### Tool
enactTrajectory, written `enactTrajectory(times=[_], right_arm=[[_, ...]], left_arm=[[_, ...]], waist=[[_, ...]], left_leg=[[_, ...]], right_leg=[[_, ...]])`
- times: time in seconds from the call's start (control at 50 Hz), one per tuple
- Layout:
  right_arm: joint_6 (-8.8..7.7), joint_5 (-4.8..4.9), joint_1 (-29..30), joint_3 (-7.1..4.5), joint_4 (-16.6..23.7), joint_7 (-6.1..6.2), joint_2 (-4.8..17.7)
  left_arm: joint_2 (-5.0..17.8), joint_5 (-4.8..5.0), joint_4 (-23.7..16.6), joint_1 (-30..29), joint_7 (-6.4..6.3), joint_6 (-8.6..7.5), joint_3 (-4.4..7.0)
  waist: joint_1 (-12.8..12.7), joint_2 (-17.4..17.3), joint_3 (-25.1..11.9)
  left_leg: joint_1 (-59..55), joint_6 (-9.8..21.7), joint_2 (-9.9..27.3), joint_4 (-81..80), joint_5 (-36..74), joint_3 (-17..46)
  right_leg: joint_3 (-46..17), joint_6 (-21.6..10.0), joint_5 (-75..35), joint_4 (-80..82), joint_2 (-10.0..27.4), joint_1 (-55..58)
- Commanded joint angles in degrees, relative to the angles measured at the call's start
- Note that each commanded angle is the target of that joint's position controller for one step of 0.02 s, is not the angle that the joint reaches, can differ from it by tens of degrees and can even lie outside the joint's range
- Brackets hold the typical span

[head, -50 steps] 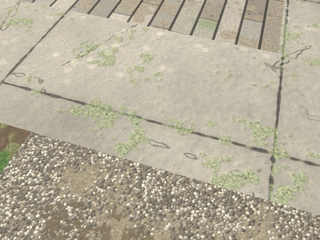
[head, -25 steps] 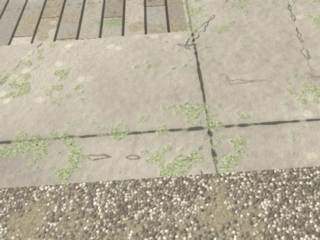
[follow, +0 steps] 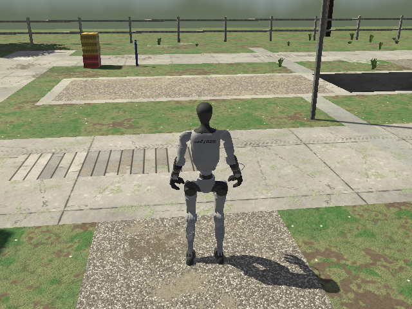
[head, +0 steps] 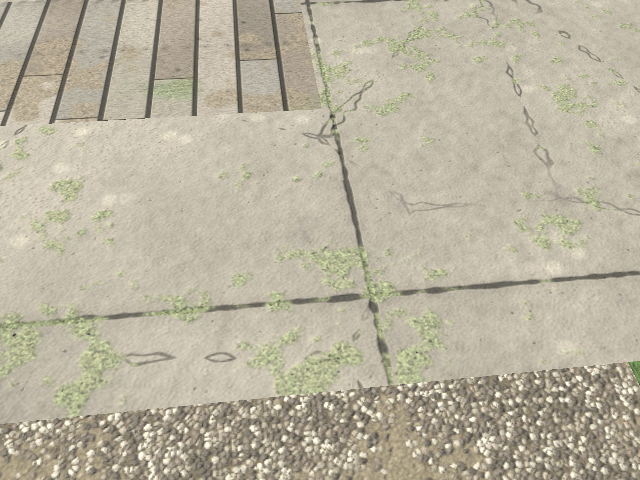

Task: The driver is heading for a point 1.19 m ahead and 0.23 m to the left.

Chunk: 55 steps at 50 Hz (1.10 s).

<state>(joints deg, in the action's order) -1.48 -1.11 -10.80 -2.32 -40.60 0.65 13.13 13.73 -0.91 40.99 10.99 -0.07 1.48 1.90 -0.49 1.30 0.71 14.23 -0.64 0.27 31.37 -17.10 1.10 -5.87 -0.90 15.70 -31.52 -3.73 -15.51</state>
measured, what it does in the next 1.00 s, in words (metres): walks ahead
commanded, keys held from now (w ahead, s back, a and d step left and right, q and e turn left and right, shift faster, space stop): no key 0.56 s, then w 0.44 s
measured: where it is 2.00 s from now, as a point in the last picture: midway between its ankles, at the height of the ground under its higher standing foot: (330, 421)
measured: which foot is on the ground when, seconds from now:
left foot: down 0.00-0.84, up 0.86-1.00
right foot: down 0.00-1.00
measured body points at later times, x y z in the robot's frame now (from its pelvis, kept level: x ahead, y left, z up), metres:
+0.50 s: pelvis +0.01 +0.02 +0.00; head +0.01 +0.02 +0.45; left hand +0.13 +0.27 -0.12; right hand +0.14 -0.23 -0.11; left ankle +0.00 +0.13 -0.73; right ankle +0.01 -0.11 -0.73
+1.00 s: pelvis +0.10 -0.02 +0.01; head +0.11 -0.04 +0.46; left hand +0.13 +0.24 -0.11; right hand +0.22 -0.29 -0.11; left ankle +0.08 +0.12 -0.65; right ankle +0.05 -0.11 -0.73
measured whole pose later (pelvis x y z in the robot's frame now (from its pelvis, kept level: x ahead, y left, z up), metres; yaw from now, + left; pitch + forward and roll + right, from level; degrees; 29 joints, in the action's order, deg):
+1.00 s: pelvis +0.10 -0.02 +0.01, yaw +0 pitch +1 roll +0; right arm -4.3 1.5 -15.1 -3.4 -43.9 -0.4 16.5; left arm 12.9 0.1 47.1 23.2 0.9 -5.1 3.1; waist -1.7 -2.5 -1.1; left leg 29.3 3.1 2.3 63.0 -16.6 1.1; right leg 0.9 -3.1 15.9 -22.1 -2.1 -7.4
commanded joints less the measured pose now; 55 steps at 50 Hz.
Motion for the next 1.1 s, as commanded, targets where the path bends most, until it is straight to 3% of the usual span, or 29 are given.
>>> enactTrajectory(times=[0.02, 0.16, 0.56, 0.6, 0.62, 0.66, 0.68, 0.7, 0.74, 0.76, 0.8, 0.82, 0.84, 0.86, 0.88, 0.9, 0.92, 0.94, 0.96, 1.0, 1.04, 1.1], right_arm=[[-0.76, 0.16, 1.02, -1.55, 4.23, 0.49, 6.82], [-0.47, 0.31, 1.11, -1.16, 4.77, 0.27, 5.87], [-1.07, 0.53, -0.67, -0.94, 2.26, 0.00, 4.41], [-0.76, 0.62, -1.95, -1.07, 1.28, 0.18, 4.74], [-0.50, 1.03, -2.71, -1.66, 1.04, 0.43, 6.48], [-0.53, 1.63, -6.39, -2.33, 0.05, 0.93, 9.11], [-0.78, 1.77, -7.14, -2.64, -0.38, 1.12, 10.26], [-1.19, 1.71, -7.57, -2.80, -0.72, 1.26, 10.77], [-1.72, 1.90, -6.98, -2.81, -0.79, 0.98, 10.71], [-1.65, 2.38, -5.47, -2.77, -0.56, 0.72, 10.69], [-1.09, 3.34, -1.76, -2.69, -0.21, 0.22, 10.58], [-0.91, 3.03, -2.19, -2.38, -0.46, 0.10, 9.43], [-1.16, 2.53, -1.44, -1.64, -0.17, -0.02, 7.22], [-1.74, 1.43, 0.40, -0.19, 1.57, -0.34, 2.75], [-2.93, 2.87, 0.02, -0.79, 3.99, -0.04, 4.17], [-3.66, 3.96, -0.45, -1.73, 3.34, -0.04, 7.88], [-4.03, 4.10, -0.33, -1.86, 2.78, -0.47, 8.38], [-4.26, 3.31, -0.42, -1.78, 1.92, -0.69, 7.71], [-4.39, 2.43, 0.10, -2.01, 1.74, -0.93, 7.89], [-4.10, 2.13, 0.21, -1.79, 1.27, -1.88, 6.45], [-3.65, 1.80, 2.43, -1.38, 2.02, -2.14, 5.29], [-3.82, 1.86, 9.39, -0.30, 4.54, -2.39, 3.27]], left_arm=[[5.54, 0.17, -3.94, -1.83, -0.18, -1.06, 1.84], [5.03, 0.28, -2.93, -0.51, -0.59, -1.34, 2.08], [3.91, 0.40, -0.85, 0.65, -2.09, -1.02, 2.48], [3.30, 0.54, 0.22, 1.93, -2.20, -0.86, 2.40], [3.62, 0.86, 0.34, 2.17, -2.25, -1.04, 2.59], [3.17, 1.62, -1.15, -0.11, -1.97, -2.60, 2.53], [3.22, 2.23, -2.01, -2.16, -1.69, -3.71, 2.46], [3.55, 2.55, -2.42, -3.38, -1.34, -4.58, 2.60], [3.77, 2.69, -2.40, -3.13, -0.43, -5.68, 2.69], [3.57, 2.68, -1.98, -2.39, 0.04, -6.10, 2.59], [2.82, 2.13, 1.22, 3.46, 0.73, -6.69, 2.77], [3.39, 1.78, 3.43, 7.87, 0.85, -6.60, 3.33], [4.69, 1.86, 4.74, 12.95, 0.74, -6.49, 3.97], [9.33, 1.72, 5.28, 19.98, 0.13, -6.60, 4.94], [13.89, 1.23, 4.91, 22.09, 0.72, -7.06, 5.60], [10.44, 1.18, 3.97, 17.84, 0.81, -7.61, 4.47], [7.90, 1.32, 3.18, 14.86, 0.75, -7.87, 3.63], [7.47, 1.12, 2.54, 12.58, 0.87, -7.87, 3.21], [7.04, 0.99, 2.31, 10.92, 0.93, -7.63, 2.84], [5.45, 0.80, 2.82, 11.88, 0.80, -7.16, 2.10], [6.02, 1.21, 3.74, 14.05, 0.40, -6.83, 2.08], [7.45, 1.19, 4.42, 15.08, -0.48, -6.21, 2.09]], waist=[[0.51, -3.40, -2.33], [0.55, -0.57, -2.40], [0.15, -1.41, -1.29], [0.28, -2.76, -1.49], [0.75, -4.73, 0.24], [2.19, -10.14, 4.72], [2.75, -10.90, 7.61], [3.11, -10.33, 8.74], [2.88, -9.64, 7.07], [2.11, -8.99, 6.08], [-1.52, -7.82, 2.72], [-3.04, -6.93, 0.66], [-5.29, -4.85, -1.17], [-7.45, 7.89, -3.53], [-6.50, 16.84, -2.61], [-4.59, 8.71, 1.61], [-3.32, 5.33, 4.22], [-2.39, 2.96, 4.22], [-1.62, 2.17, 4.50], [-1.29, 3.38, 3.32], [-1.87, 2.77, 3.25], [-3.40, 2.64, 4.41]], left_leg=[[-1.83, 2.40, 4.21, -5.05, 7.49, 4.27], [-2.17, 2.62, 3.16, -4.14, 8.63, 3.64], [-0.46, 2.91, 2.35, -6.08, 7.53, 3.55], [-0.29, 3.92, 1.86, -8.06, -5.83, 4.01], [0.02, 5.71, 2.83, -9.84, -15.87, 6.44], [-1.14, 11.86, 12.15, -18.02, -31.27, 20.21], [0.01, 14.72, 16.70, -20.78, -32.53, 26.73], [-0.28, 16.00, 18.53, -21.67, -29.81, 29.14], [-3.92, 15.44, 18.46, -21.36, -22.24, 26.58], [-3.39, 14.11, 16.55, -20.89, -17.98, 22.52], [3.62, 11.21, 10.73, -17.30, -9.78, 12.64], [6.62, 10.02, 8.43, -13.39, -7.57, 9.67], [10.52, 7.97, 6.12, -6.44, -5.06, 6.54], [18.58, 3.58, 0.15, 14.38, -6.01, -0.31], [30.96, 2.35, -4.02, 28.39, -16.19, 1.17], [35.90, 3.34, 0.26, 35.91, -14.52, 4.91], [38.26, 4.51, 2.61, 37.28, -7.90, 5.09], [37.53, 4.90, 4.20, 36.21, -2.71, 4.21], [36.50, 4.63, 5.50, 33.84, 1.24, 3.93], [33.13, 3.42, 6.21, 31.05, 6.36, 1.77], [33.18, 1.61, 5.91, 26.43, 9.58, -0.13], [28.90, 0.19, 4.45, 13.30, 16.85, -2.03]], right_leg=[[-3.56, -1.28, -6.58, 3.94, 3.92, -0.69], [-3.93, -0.52, -8.75, 3.87, 4.36, 0.45], [-3.56, 0.74, -10.64, 3.74, 4.65, 3.62], [-1.15, 0.50, 0.70, 2.64, 2.58, 2.74], [1.18, 0.16, 9.00, -0.07, 0.78, -0.76], [5.36, 0.08, 12.15, -8.77, 0.34, -10.50], [5.30, -0.31, 10.67, -11.95, 2.44, -13.38], [3.98, -0.90, 11.47, -14.75, 4.26, -15.85], [3.69, -2.27, 14.68, -14.10, 6.25, -17.36], [4.67, -2.81, 13.31, -9.57, 6.22, -13.65], [9.27, -2.62, -1.28, 1.82, 2.66, 3.67], [10.27, -1.73, -4.59, 2.94, 0.76, 11.39], [6.80, -2.30, -2.86, 3.94, 2.73, 18.01], [-12.04, -6.67, 3.32, 12.42, 15.22, 24.65], [-35.62, -16.11, 13.52, 20.79, 25.40, 26.35], [-35.41, -17.43, 19.41, 21.36, 26.39, 23.23], [-29.07, -15.42, 19.20, 21.24, 23.91, 22.02], [-23.43, -13.31, 13.80, 21.89, 21.38, 20.50], [-18.80, -11.80, 6.47, 22.40, 19.54, 19.25], [-10.86, -10.33, -6.38, 23.26, 16.38, 17.18], [-5.99, -10.59, -15.67, 23.55, 15.13, 16.66], [-0.89, -9.78, -18.97, 24.60, 13.16, 12.99]])
Keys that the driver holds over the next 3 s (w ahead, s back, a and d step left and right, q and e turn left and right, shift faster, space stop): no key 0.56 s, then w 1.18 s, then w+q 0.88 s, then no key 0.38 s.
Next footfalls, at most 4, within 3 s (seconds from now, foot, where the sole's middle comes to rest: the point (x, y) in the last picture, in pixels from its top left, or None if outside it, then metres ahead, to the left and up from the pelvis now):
1.32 left None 0.46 0.12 -0.77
1.86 right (382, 374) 0.76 -0.12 -0.77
2.38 left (259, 291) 0.99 0.18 -0.77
2.86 right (283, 201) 1.32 0.13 -0.77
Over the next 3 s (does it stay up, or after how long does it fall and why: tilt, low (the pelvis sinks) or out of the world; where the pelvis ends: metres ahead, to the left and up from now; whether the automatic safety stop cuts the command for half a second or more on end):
stays up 1.14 0.14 -0.01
